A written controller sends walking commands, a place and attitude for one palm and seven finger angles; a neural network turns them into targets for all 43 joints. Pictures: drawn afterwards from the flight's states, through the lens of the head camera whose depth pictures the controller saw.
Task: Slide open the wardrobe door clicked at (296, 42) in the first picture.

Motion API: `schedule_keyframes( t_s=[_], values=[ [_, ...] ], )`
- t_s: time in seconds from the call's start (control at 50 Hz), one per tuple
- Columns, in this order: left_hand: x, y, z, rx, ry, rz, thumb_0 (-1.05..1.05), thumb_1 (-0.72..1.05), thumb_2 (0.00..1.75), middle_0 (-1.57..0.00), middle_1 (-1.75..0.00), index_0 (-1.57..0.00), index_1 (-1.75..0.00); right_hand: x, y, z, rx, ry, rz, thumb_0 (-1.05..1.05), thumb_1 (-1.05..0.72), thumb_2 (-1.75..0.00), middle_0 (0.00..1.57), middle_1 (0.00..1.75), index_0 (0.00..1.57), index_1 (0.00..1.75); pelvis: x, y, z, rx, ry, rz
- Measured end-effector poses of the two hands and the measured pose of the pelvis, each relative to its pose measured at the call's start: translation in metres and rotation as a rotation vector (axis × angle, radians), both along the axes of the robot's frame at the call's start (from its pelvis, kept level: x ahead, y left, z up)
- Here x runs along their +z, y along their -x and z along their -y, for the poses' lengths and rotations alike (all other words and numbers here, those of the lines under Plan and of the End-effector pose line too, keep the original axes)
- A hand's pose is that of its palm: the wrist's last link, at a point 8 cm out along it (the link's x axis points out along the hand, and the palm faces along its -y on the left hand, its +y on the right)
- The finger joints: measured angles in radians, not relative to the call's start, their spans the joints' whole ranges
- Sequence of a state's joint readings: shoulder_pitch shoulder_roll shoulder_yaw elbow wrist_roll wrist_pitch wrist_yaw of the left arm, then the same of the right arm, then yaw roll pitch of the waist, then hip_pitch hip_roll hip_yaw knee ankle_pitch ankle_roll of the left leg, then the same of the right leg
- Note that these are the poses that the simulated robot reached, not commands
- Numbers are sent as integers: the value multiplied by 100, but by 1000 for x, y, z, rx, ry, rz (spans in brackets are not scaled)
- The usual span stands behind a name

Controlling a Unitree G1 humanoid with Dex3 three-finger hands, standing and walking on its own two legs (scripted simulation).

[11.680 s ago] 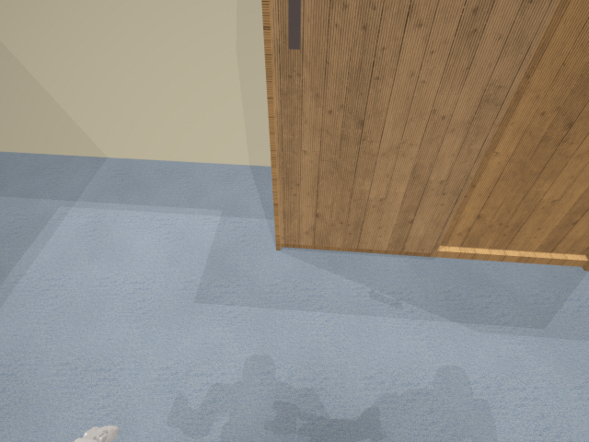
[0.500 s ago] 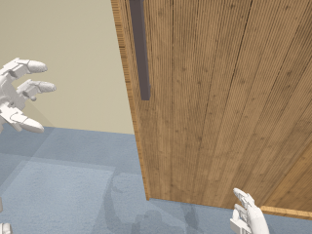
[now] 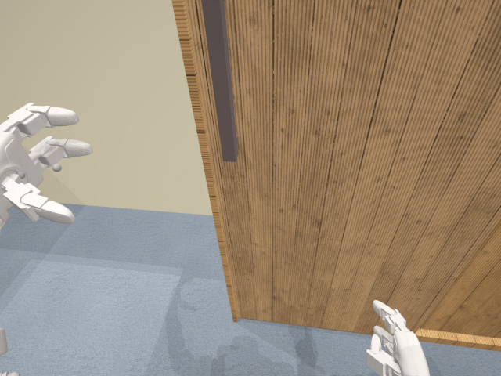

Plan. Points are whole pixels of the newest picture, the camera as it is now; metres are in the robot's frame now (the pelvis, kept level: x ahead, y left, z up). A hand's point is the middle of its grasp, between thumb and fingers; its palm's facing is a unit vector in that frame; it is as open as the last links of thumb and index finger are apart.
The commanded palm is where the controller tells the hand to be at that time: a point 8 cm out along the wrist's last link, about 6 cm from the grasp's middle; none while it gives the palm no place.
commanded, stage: move the hooked fingers beside the handle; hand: left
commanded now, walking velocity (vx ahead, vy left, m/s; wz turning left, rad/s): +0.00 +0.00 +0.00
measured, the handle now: (226, 85) +0.51 +0.10 +0.26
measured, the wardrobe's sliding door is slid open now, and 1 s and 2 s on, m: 0.00 0.00 0.00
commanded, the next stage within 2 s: none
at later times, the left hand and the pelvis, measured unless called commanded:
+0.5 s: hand (118, 142) +0.34 +0.23 +0.25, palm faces +0.01 -1.00 -0.08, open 14.0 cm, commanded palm +0.31 +0.27 +0.25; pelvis +0.01 +0.00 +0.00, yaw -1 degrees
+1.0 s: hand (151, 127) +0.39 +0.20 +0.25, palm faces +0.00 -1.00 -0.04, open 14.0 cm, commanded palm +0.37 +0.25 +0.25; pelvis +0.01 +0.00 +0.00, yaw -1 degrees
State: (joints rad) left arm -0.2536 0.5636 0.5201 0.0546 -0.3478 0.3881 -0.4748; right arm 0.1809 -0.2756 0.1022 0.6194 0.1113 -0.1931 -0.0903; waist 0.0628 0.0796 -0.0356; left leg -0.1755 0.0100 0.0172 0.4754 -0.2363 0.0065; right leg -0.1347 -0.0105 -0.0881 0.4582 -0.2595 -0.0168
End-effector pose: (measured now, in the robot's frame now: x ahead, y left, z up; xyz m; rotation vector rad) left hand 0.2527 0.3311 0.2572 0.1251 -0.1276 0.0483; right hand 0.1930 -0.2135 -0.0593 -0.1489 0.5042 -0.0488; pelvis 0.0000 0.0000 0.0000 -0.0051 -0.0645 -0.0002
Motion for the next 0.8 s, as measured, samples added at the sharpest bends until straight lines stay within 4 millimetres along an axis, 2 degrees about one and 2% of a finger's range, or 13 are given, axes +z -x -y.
schedule_keyframes(
  t_s=[0.12,0.36,0.56,0.8],
  values=[
    [-3,-8,6,-4,16,3,-1,-51,30,-30,-120,-31,-120,-1,-2,-2,7,9,-6,1,-90,-90,20,30,21,30,0,0,-2,9,0,1],
    [-3,-51,39,-45,33,-16,-1,-51,30,-30,-120,-31,-120,-2,-1,-3,-18,-6,-26,1,-90,-90,20,30,21,30,1,-2,-3,-2,-5,-11],
    [-4,-68,58,-54,48,-20,-1,-50,30,-30,-120,-31,-120,-8,4,6,-48,-2,-72,1,-90,-90,20,30,21,30,1,-8,-2,-11,-8,-16],
    [-10,-93,68,-33,68,-61,-1,-51,30,-30,-120,-31,-120,-10,8,16,-74,22,-106,1,-90,-90,20,30,21,30,2,-8,3,-5,-7,-20]
  ],
)
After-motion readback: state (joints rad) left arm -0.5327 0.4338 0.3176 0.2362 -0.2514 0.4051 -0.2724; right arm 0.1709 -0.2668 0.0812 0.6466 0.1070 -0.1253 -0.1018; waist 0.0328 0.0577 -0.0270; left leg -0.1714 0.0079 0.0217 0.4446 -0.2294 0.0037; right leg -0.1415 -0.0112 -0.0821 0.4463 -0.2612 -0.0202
